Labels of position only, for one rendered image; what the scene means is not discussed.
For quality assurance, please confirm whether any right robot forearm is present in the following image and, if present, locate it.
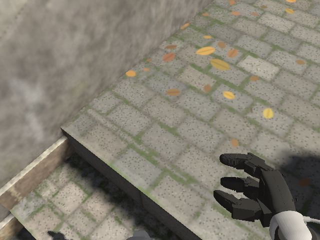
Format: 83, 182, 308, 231
269, 210, 320, 240

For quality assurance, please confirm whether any left robot shin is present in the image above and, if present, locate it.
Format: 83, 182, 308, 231
133, 230, 151, 240

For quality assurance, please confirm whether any right robot hand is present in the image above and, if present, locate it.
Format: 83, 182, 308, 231
213, 152, 298, 228

